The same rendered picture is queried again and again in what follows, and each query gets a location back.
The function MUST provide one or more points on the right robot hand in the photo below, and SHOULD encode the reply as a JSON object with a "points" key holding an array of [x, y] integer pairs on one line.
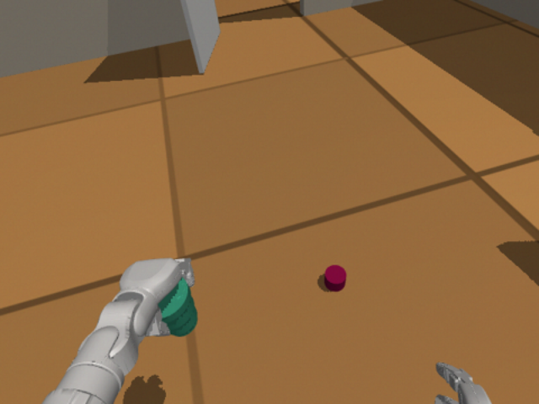
{"points": [[460, 381]]}

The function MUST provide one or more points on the left robot hand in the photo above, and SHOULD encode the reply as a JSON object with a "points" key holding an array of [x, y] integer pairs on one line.
{"points": [[159, 277]]}

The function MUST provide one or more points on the left robot arm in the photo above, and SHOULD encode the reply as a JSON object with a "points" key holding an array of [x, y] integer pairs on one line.
{"points": [[109, 352]]}

